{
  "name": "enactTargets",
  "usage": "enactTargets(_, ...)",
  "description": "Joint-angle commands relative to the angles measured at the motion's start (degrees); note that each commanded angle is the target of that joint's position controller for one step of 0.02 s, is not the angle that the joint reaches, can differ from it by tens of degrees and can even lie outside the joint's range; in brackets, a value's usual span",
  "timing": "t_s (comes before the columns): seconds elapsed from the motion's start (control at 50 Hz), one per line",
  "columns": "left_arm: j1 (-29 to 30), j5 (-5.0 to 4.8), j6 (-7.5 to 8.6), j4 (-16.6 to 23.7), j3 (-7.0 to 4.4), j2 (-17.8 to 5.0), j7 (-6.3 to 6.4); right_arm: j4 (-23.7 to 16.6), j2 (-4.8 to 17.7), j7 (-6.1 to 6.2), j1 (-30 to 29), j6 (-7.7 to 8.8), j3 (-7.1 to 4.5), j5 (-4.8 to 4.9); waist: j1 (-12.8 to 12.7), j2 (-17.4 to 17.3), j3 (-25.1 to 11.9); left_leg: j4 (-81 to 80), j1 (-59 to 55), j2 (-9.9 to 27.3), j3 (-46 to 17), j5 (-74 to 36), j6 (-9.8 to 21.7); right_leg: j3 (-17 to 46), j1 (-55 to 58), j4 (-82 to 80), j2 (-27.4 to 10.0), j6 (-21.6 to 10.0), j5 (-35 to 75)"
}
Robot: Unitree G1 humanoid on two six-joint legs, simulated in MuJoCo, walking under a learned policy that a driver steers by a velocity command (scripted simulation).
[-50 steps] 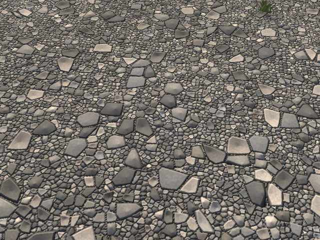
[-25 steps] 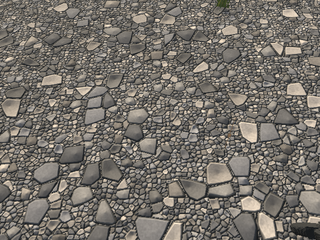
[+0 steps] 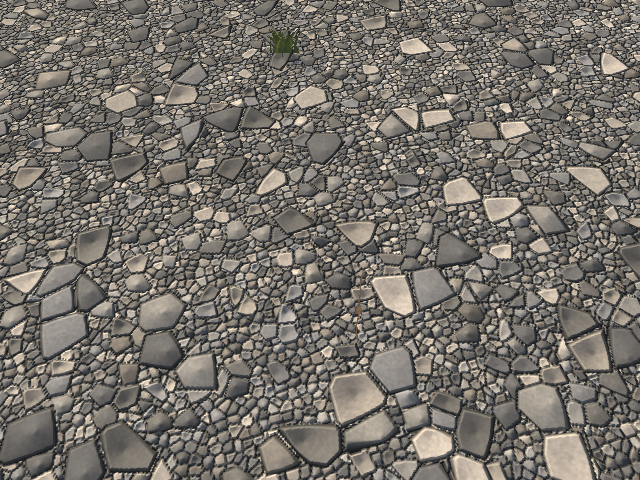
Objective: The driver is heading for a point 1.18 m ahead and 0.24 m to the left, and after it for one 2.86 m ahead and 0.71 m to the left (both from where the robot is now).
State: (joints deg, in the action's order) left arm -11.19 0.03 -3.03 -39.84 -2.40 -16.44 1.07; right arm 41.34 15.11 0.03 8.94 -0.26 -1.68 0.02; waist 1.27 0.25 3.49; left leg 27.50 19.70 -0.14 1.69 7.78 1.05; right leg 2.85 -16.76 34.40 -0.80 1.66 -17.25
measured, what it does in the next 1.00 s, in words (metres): walks ahead, turning left: right foot, then left foot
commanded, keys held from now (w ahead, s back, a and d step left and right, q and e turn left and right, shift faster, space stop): no key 0.04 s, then w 0.04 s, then w+q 0.66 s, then w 0.26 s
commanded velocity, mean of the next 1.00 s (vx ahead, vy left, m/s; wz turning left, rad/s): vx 0.37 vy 0.00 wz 0.31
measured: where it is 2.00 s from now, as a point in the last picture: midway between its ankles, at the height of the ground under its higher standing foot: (212, 341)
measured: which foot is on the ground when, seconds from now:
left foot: down 0.00-0.08, up 0.10-0.38, down 0.40-0.88, up 0.90-1.00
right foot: up 0.00-0.00, down 0.02-0.40, up 0.42-0.86, down 0.88-1.00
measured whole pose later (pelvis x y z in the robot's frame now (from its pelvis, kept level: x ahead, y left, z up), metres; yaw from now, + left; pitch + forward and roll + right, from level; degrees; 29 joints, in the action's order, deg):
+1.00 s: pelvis +0.39 +0.08 +0.00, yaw +23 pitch +1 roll -1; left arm -9.3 0.2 6.4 -42.2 -3.2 -15.7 -1.7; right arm 43.1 17.0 0.8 20.4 2.2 -2.6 1.4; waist 1.0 -2.2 1.6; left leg 67.1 20.0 -1.6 -5.9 22.8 1.8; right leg -0.7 -20.1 27.3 3.4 -2.5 -8.8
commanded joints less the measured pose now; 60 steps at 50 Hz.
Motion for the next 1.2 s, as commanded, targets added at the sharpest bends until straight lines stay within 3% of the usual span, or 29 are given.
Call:
enactTargets(0.02, -4.58, 1.31, 0.64, 2.62, -1.92, -8.24, -0.01, -2.43, 5.86, -0.39, 0.45, 1.1, -0.97, -0.22, -1.66, -2.19, -8.04, -3.51, 2.81, 7.9, -8.47, 9.2, 2.98, 6.38, 13.06, -12.56, -5.68, -5.3, 9.73)
enactTargets(0.04, -1.19, 1.36, 0.53, 2.4, -2.21, -10.46, 0.14, -3.02, 2.75, -0.74, 2.49, 1.69, -0.29, -1.34, 2.42, 9.68, -7.44, -0.52, 0.81, 1.6, -0.9, 11.94, -1.33, 11.84, 5.96, -13.78, -10.86, -9.53, 4.96)
enactTargets(0.06, 0.1, 1.62, 1.04, 2.63, -1.07, -5.7, -0.21, -2.6, 3.92, -0.54, -0.91, 1.74, -0.38, -1.89, -0.25, 9.21, -6.61, 0.77, -4.58, 1.02, -0.78, 9.92, -2.94, 12.07, -0.36, -17.4, -9.57, -10.14, -11.62)
enactTargets(0.08, -0.15, 1.91, 1.5, 2.29, -1.06, -5.87, -0.3, -2.69, 5.29, -0.43, -2.98, 1.71, -0.92, -1.23, -1.35, 9.17, -4.06, 3.02, -4.07, -0.55, 0.63, 9.75, -3.17, 12.24, -1.87, -19.75, -8.05, -9.08, -21.77)
enactTargets(0.1, -1.05, 1.65, 1.89, 1.8, -2.0, -9.07, -0.17, -2.14, 5.89, -0.15, -2.83, 1.63, -1.31, -0.57, -2.21, 10.93, -2.12, 7.12, -0.88, -2.08, 2.47, 12.07, -3.02, 13.57, -1.06, -21.57, -8.87, -9.21, -25.09)
enactTargets(0.14, -4.15, 0.85, 3.11, 0.89, -2.63, -10.68, 0.3, -2.64, 8.08, -0.31, -3.06, 1.84, -2.12, 0.83, -4.4, 13.43, 1.61, 16.88, 9.06, 0.2, -0.58, 16.55, -1.32, 19.08, 3.09, -24.28, -14.23, -12.1, -24.68)
enactTargets(0.22, -7.23, -0.47, 5.37, -0.76, -2.46, -8.02, 1.0, -2.91, 6.08, -1.38, -3.62, 3.33, -1.99, 1.8, -5.64, 7.42, 2.31, 20.46, 21.93, 3.92, -4.46, 16.86, 1.33, 17.42, 16.52, -24.19, -16.79, -13.47, -12.57)
enactTargets(0.32, -3.28, -0.97, 5.93, -0.58, -3.65, -10.33, -0.41, -2.67, 5.63, -2.67, -1.72, 3.12, -1.39, 1.41, -4.11, 6.62, -0.89, 10.48, 5.36, 2.74, 1.51, 9.51, 0.72, 5.19, 9.43, -23.54, -13.51, -11.86, -2.41)
enactTargets(0.38, -2.09, -1.48, 5.77, -0.91, -3.65, -9.67, -0.91, -0.28, 6.95, -2.31, 6.17, 2.46, -2.25, 1.27, 0.32, 3.81, -2.4, 4.95, -8.19, -0.73, 4.73, 6.19, 2.21, -0.02, 2.17, -15.32, -11.81, -9.41, -2.87)
enactTargets(0.4, -2.14, -0.7, 5.98, -0.83, -2.97, -7.74, -0.89, 1.06, 9.25, -1.82, 12.1, 2.31, -3.51, 1.74, 3.16, 0.98, -4.77, 3.57, -15.97, -0.99, 2.5, 7.36, 3.83, -3.4, -1.5, -5.76, -9.7, -7.35, 1.78)
enactTargets(0.42, -0.04, 0.69, 6.59, 1.74, -1.76, -3.78, -0.85, 1.37, 15.74, -0.98, 18.07, 2.3, -5.41, 1.81, 5.08, -12.71, -6.21, -4.87, -23.7, 10.59, -18.16, 12.91, 9.56, -10.97, -13.16, 16.37, -3.37, -1.87, 0.56)
enactTargets(0.44, 2.14, 0.53, 8.07, 5.16, -1.13, -2.6, -0.74, 0.42, 19.22, -1.67, 20.8, 3.25, -5.55, 1.11, 5.38, -20.25, -9.04, -16.36, -30.49, 19.43, -47.22, 24.85, 18.92, -2.97, -28.58, 30.29, 4.72, -0.08, -15.75)
enactTargets(0.46, 2.6, -1.62, 9.26, 4.52, -2.06, -6.75, -1.32, -0.46, 14.74, -1.8, 17.7, 4.14, -4.32, 0.64, 4.76, -12.4, -6.43, -17.28, -30.2, 21.07, -45.18, 28.72, 18.95, 2.24, -34.33, 36.24, 0.03, -1.49, -13.29)
enactTargets(0.48, 3.15, -2.19, 10.09, 4.23, -2.39, -8.27, -1.82, -1.43, 12.24, -1.79, 15.12, 4.64, -3.62, 0.39, 3.61, -9.26, -3.37, -16.42, -26.73, 18.89, -39.27, 25.18, 17.13, 2.22, -34.58, 35.42, -2.01, -3.08, -7.79)
enactTargets(0.52, 2.86, 0.16, 10.65, 3.0, -2.67, -7.9, -1.65, -2.9, 10.37, -1.43, 10.91, 4.46, -2.94, 0.35, 1.09, -3.19, -1.16, -15.83, -20.59, 14.36, -29.32, 12.1, 14.06, 1.92, -30.47, 28.2, -4.62, -3.03, 0.37)
enactTargets(0.6, 4.91, 0.71, 9.68, 3.43, -2.34, -5.65, -1.89, -3.51, 10.72, 0.11, 10.96, 4.05, -3.09, 0.53, -0.04, -4.28, -1.56, -17.17, -15.52, 9.74, -19.65, -5.17, 13.18, -0.22, -24.91, 16.9, -2.61, 0.45, 9.83)
enactTargets(0.68, 13.3, 0.08, 9.83, 5.49, -1.04, -3.0, -2.36, -2.2, 11.54, 1.38, 13.67, 3.61, -3.72, 1.07, 2.4, -5.51, -0.27, -16.3, -9.97, 6.83, -15.82, -6.26, 10.92, -1.14, -17.7, 0.65, 0.55, 2.15, 20.8)
enactTargets(0.76, 16.62, -0.63, 10.39, 6.53, -1.33, -4.59, -3.15, -0.82, 11.39, 1.73, 15.89, 3.15, -4.11, 1.87, 2.82, -5.79, -0.08, -13.94, -12.35, 9.21, -19.63, -4.08, 9.82, 1.06, -13.79, -5.94, 1.05, 0.97, 23.95)
enactTargets(0.82, 13.88, -0.45, 10.85, 5.61, -1.98, -6.17, -3.31, -0.03, 10.81, 1.9, 15.92, 2.65, -4.38, 1.33, 1.44, -7.41, -0.71, -10.12, -17.93, 11.6, -20.9, -11.63, 8.7, 0.7, -11.11, -7.03, 0.56, -1.58, 19.16)
enactTargets(0.86, 4.48, -0.16, 11.05, 3.27, -3.62, -8.99, -2.68, -0.43, 9.79, 1.52, 15.09, 2.19, -4.01, 0.75, -3.45, -7.57, -7.41, 2.55, -18.53, 7.78, -17.84, -27.93, 6.63, -2.26, 2.66, -8.95, 1.93, -4.97, 16.61)
enactTargets(0.88, -4.81, 0.74, 10.99, 2.27, -4.16, -11.18, -2.31, -1.84, 7.68, 1.32, 14.43, 2.03, -2.97, 0.01, -7.65, -4.72, -16.38, 17.06, -10.39, 4.77, -16.16, -20.65, 4.92, 5.29, 19.14, -5.76, -5.5, -8.9, 14.31)
enactTargets(0.9, -11.89, 0.99, 10.35, -0.2, -5.47, -15.8, -2.45, -1.9, 1.82, 0.98, 23.97, 2.69, -1.3, 0.93, -4.51, 13.04, -25.59, 39.14, 11.63, -4.72, -11.26, 10.48, 0.11, 32.35, 41.28, -8.67, -19.09, -18.84, 1.94)
enactTargets(0.92, -12.99, -0.58, 10.32, -1.43, -4.33, -10.96, -3.06, -0.91, 5.17, 0.99, 23.89, 3.25, -1.48, 2.19, -5.63, 14.93, -24.12, 46.81, 19.95, -4.29, -13.65, 24.21, 0.04, 44.84, 40.44, -17.32, -21.28, -19.23, -10.88)
enactTargets(0.94, -8.69, -0.98, 10.12, -0.89, -3.39, -7.9, -2.79, -2.05, 9.55, 0.88, 16.3, 3.58, -2.64, 2.77, -6.41, 8.67, -13.9, 48.91, 23.41, -1.19, -13.26, 19.9, 0.39, 36.6, 32.03, -18.68, -19.39, -16.71, -12.61)
enactTargets(0.98, -3.01, 0.2, 9.48, -0.7, -2.46, -5.87, -2.56, -4.46, 9.28, 0.77, 7.29, 4.16, -2.57, 0.98, -4.42, 1.8, -4.59, 43.43, 21.14, 3.07, -9.61, 13.03, 0.68, 23.61, 16.54, -20.7, -14.86, -14.93, 0.03)
enactTargets(1.02, -1.51, 0.77, 9.69, -1.12, -1.85, -4.36, -2.4, -4.13, 7.56, 0.26, 8.52, 4.04, -2.52, 0.75, -1.56, 4.45, -4.01, 38.37, 16.21, 5.64, -8.77, 10.22, 0.58, 17.75, 10.48, -23.12, -11.69, -14.43, 6.71)
enactTargets(1.06, -2.17, -0.05, 10.01, -2.17, -2.0, -5.16, -2.3, -3.97, 5.4, 0.03, 8.86, 3.72, -1.86, 0.69, -0.8, 4.85, -3.46, 34.06, 15.72, 6.4, -7.18, 9.79, -0.1, 14.21, 7.9, -25.23, -11.39, -15.58, 10.26)
enactTargets(1.14, -4.06, -0.99, 9.58, -3.72, -2.64, -8.15, -1.83, -6.61, 3.68, -0.22, 0.47, 4.53, -0.69, -0.29, -2.87, 3.09, -1.0, 18.68, 15.61, 6.68, -5.02, -1.11, -1.56, 8.64, 5.57, -27.52, -9.74, -15.46, 14.82)
enactTargets(1.2, -7.55, -1.6, 8.73, -5.16, -2.86, -9.47, -1.53, -7.86, 3.53, -0.85, -5.48, 5.4, -0.49, 0.19, -5.0, 2.51, -0.54, 8.62, 10.58, 3.9, -3.65, -9.1, -2.71, 6.41, 4.82, -25.99, -8.36, -14.01, 16.84)
Velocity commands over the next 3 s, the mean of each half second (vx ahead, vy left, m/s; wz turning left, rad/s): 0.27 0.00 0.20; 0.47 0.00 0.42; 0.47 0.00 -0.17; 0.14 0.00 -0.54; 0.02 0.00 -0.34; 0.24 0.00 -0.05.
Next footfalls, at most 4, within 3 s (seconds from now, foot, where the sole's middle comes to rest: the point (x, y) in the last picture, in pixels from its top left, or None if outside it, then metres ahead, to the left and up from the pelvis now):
0.02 right None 0.05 -0.13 -0.77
0.40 left None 0.15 0.14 -0.77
0.88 right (320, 453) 0.52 0.03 -0.77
1.36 left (166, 392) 0.66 0.36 -0.77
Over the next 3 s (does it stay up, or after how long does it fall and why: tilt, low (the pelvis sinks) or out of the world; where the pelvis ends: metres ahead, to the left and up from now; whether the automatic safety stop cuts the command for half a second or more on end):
stays up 0.86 0.26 0.01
